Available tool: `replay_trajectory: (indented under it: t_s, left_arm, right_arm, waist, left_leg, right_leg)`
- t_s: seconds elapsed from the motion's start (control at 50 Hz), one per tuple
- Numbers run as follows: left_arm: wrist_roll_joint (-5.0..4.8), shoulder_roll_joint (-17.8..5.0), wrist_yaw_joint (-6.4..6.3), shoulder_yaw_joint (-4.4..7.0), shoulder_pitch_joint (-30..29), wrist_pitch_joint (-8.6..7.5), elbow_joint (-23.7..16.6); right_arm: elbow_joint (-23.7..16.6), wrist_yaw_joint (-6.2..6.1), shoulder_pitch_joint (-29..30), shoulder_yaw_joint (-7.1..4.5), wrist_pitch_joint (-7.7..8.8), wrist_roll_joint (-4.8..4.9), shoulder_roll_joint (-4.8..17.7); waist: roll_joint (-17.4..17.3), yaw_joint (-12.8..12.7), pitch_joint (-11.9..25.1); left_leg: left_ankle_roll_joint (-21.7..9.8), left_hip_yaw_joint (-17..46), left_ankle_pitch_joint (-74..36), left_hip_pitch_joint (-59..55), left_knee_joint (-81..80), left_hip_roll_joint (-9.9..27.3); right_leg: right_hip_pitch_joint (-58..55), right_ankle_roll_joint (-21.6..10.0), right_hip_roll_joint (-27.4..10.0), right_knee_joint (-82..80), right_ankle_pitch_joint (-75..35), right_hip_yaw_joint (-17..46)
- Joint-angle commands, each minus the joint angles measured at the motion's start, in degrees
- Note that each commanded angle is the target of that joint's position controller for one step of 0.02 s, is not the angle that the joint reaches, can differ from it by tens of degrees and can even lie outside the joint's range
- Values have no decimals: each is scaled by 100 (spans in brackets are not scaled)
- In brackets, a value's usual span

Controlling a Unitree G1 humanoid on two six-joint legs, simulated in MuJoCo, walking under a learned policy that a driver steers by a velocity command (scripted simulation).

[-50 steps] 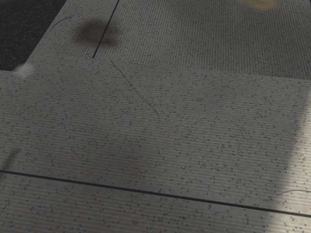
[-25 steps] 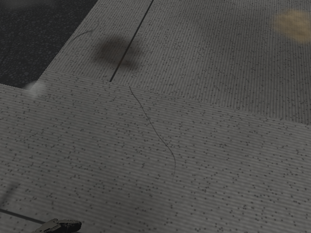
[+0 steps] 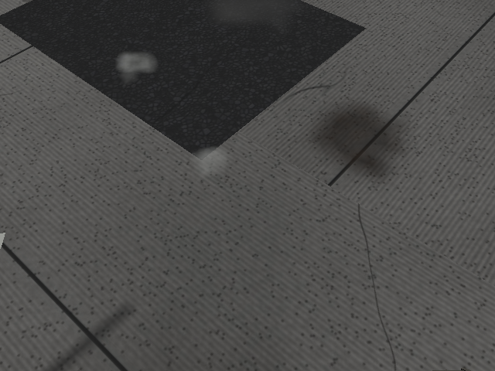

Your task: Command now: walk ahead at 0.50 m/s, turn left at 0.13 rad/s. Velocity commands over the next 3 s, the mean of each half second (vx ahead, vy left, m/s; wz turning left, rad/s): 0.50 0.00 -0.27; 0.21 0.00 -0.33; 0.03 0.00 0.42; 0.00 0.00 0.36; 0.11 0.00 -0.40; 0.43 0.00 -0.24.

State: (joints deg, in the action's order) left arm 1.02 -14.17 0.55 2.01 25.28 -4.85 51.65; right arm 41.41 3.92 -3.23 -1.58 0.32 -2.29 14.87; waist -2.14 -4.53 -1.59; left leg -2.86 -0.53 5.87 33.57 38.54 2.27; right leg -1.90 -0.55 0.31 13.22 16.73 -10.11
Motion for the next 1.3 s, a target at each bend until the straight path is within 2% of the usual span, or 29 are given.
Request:
replay_trajectory:
  t_s: [0.02, 0.06, 0.08, 0.1, 0.12, 0.14, 0.16, 0.2, 0.3, 0.38, 0.5, 0.56, 0.6, 0.62, 0.64, 0.66, 0.7, 0.74, 0.84, 0.9, 0.96, 1.04, 1.12, 1.16, 1.18, 1.2, 1.22, 1.26, 1.3]
  left_arm:
    - [-23, -950, -24, 183, 122, 14, -73]
    - [-62, -1012, -34, 174, 102, 77, 36]
    - [-93, -868, -27, 117, 93, 67, -23]
    - [-210, -288, 32, -42, 188, 37, -393]
    - [-141, -576, -30, 84, 297, 92, -338]
    - [-88, -796, -59, 180, -67, 146, -328]
    - [-109, -612, -26, 144, -201, 137, -317]
    - [0, -456, 19, 160, -120, 255, -164]
    - [48, -229, 182, 198, -584, 436, -278]
    - [61, -139, 248, 156, -1380, 430, -561]
    - [113, -150, 354, 74, -2332, 414, -992]
    - [171, -242, 275, 131, -1727, 372, -872]
    - [257, -539, 152, 294, -381, 234, -485]
    - [254, -1171, 68, 459, -53, 194, -418]
    - [63, -1823, 51, 628, -221, 266, -603]
    - [-124, -1630, -5, 620, -197, 362, -671]
    - [-146, -952, -73, 429, -947, 422, -690]
    - [-174, -663, -97, 330, -1228, 432, -741]
    - [-7, -701, -44, 272, -1204, 291, -708]
    - [29, -467, -71, 131, -1154, 297, -560]
    - [96, -522, -115, 89, -1156, 311, -447]
    - [55, -752, -225, 150, -1101, 416, -373]
    - [-15, -864, -340, 226, -1120, 519, -329]
    - [-29, -912, -379, 276, -1167, 542, -333]
    - [-24, -723, -372, 244, -1175, 533, -481]
    - [-97, -386, -381, 183, -1422, 570, -665]
    - [-11, -442, -384, 171, -1622, 645, -671]
    - [-46, -464, -314, 194, -1598, 679, -609]
    - [7, -641, -264, 235, -1608, 671, -641]
  right_arm:
    - [-446, -59, 397, -29, 126, -37, 337]
    - [-93, -160, -631, -100, 244, -94, 455]
    - [236, -241, -1601, -210, 313, -190, 741]
    - [292, -353, -2357, -366, 336, -294, 1377]
    - [312, -393, -2351, -427, 265, -40, 1531]
    - [303, -401, -1895, -354, 249, 64, 1229]
    - [301, -388, -1478, -241, 288, 88, 813]
    - [348, -391, -1098, -118, 377, 120, 374]
    - [584, -428, -1342, -174, 596, 144, 438]
    - [770, -455, -1586, -163, 598, 124, 361]
    - [1045, -531, -2027, -229, 529, 109, 617]
    - [1077, -601, -1912, -282, 415, 108, 828]
    - [1013, -595, -1799, -305, 339, 193, 916]
    - [805, -567, -1972, -224, 359, 190, 553]
    - [494, -526, -2352, -181, 326, 315, 333]
    - [495, -533, -1772, -216, 308, 173, 615]
    - [427, -539, -1396, -173, 336, 186, 465]
    - [440, -532, -1538, -193, 117, 2, 475]
    - [567, -514, -1773, -166, -102, 83, 286]
    - [609, -497, -1457, -140, -168, 97, 256]
    - [637, -486, -1152, -126, -224, 154, 278]
    - [567, -491, -1005, -176, -208, 135, 412]
    - [575, -516, -1230, -160, -144, 185, 240]
    - [591, -530, -1399, -176, -59, 161, 335]
    - [578, -553, -1566, -283, -5, 76, 809]
    - [597, -519, -1641, -450, -31, 163, 1324]
    - [674, -494, -2029, -420, -37, 159, 1114]
    - [571, -531, -1491, -402, -108, 177, 911]
    - [432, -550, -1117, -384, -159, 223, 781]
  waist:
    - [779, 230, -254]
    - [642, 757, 297]
    - [393, 1126, 943]
    - [-756, 1290, 1867]
    - [-961, 1194, 2151]
    - [-351, 1025, 1286]
    - [-288, 808, 586]
    - [-402, 482, 42]
    - [-248, 333, -154]
    - [-185, 435, -370]
    - [-128, 645, -510]
    - [-273, 355, -112]
    - [-40, -248, 730]
    - [746, -177, 1287]
    - [1648, 109, 2274]
    - [355, -102, 2171]
    - [99, 281, 691]
    - [217, 573, 422]
    - [394, 685, 774]
    - [596, 560, 630]
    - [677, 411, 397]
    - [689, 311, 197]
    - [597, 400, 215]
    - [384, 544, 245]
    - [-332, 462, 386]
    - [-1252, 542, 126]
    - [-813, 773, 280]
    - [-195, 492, 116]
    - [-337, 389, 203]
  left_leg:
    - [-214, -389, 410, -574, -548, -174]
    - [-416, -490, 378, -2003, -1208, -472]
    - [-574, -71, 355, -3509, -1240, -82]
    - [-1014, 2185, 894, -5332, -1445, 1801]
    - [-1285, 3584, 390, -5207, -2072, 2454]
    - [-1124, 2644, 365, -4503, -2086, 2121]
    - [-938, 1897, 229, -3717, -2335, 1814]
    - [-546, 996, 56, -2803, -2774, 1326]
    - [-573, 56, -681, -2701, -3159, 1203]
    - [-590, -533, -982, -2866, -3173, 1112]
    - [-475, -1100, -2056, -3604, -2836, 1326]
    - [-296, -1397, -5075, -3926, -1305, 1250]
    - [-41, -1458, -4097, -3262, 1064, 1032]
    - [183, -1426, -225, -1808, 2852, 576]
    - [468, -655, 3188, 1, 4873, -556]
    - [439, 197, 2535, 266, 4793, -145]
    - [429, 188, 1811, 220, 3925, 215]
    - [515, 223, 1640, -352, 3311, 305]
    - [521, 62, 1121, -752, 2436, 188]
    - [451, 138, 773, -936, 1526, 265]
    - [376, 190, 726, -1209, 771, 184]
    - [273, 73, 1519, -1131, 401, -30]
    - [129, -137, 1715, -1370, -430, -206]
    - [-36, 213, 350, -2020, -1575, -111]
    - [-312, 1345, -1085, -2488, -1851, 685]
    - [-1218, 2636, -3668, -2821, -1785, 1709]
    - [-1694, 2752, -3985, -3025, -1872, 1931]
    - [-1432, 2026, -3125, -2836, -1883, 1251]
    - [-1147, 1722, -3017, -3002, -1839, 847]
  right_leg:
    - [191, -790, -1530, -35, -3455, 772]
    - [216, -675, -1327, 1335, -4744, 622]
    - [1003, -565, -1076, 2513, -3862, 524]
    - [2837, -309, -450, 4540, -1037, 255]
    - [3577, -312, 130, 5628, 1351, 881]
    - [3844, -384, -194, 5794, 997, 1366]
    - [3810, -386, -403, 5522, 605, 1316]
    - [3404, -312, -591, 5053, 179, 1253]
    - [3818, -175, -632, 4955, -708, 1172]
    - [4171, -119, -624, 3978, -1450, 1021]
    - [3787, -462, -399, 2515, -1417, 408]
    - [2903, -754, 224, 2248, -712, 14]
    - [1115, -1056, 469, 1398, -1444, 270]
    - [-341, -1365, -848, 1661, -3321, 1713]
    - [-1839, -2643, -2403, 1474, -5692, 4472]
    - [-1455, -2454, -2144, 1267, -5753, 3805]
    - [182, -1932, -1575, 854, -5069, 2787]
    - [1106, -1616, -1126, 609, -4783, 2342]
    - [1390, -1420, -946, 443, -4974, 1764]
    - [1377, -1136, -906, 160, -3767, 1597]
    - [1376, -1059, -1039, -41, -2668, 1562]
    - [970, -1271, -1355, 315, -2515, 1715]
    - [558, -1253, -1511, 959, -3308, 1740]
    - [863, -824, -1245, 1530, -2905, 1444]
    - [1446, -487, -723, 2472, -1906, 989]
    - [2666, -101, 395, 3232, 779, 443]
    - [3060, -26, 366, 4347, 1958, 926]
    - [3251, 78, 139, 4878, 1322, 1238]
    - [3345, 204, 63, 4740, 881, 1252]
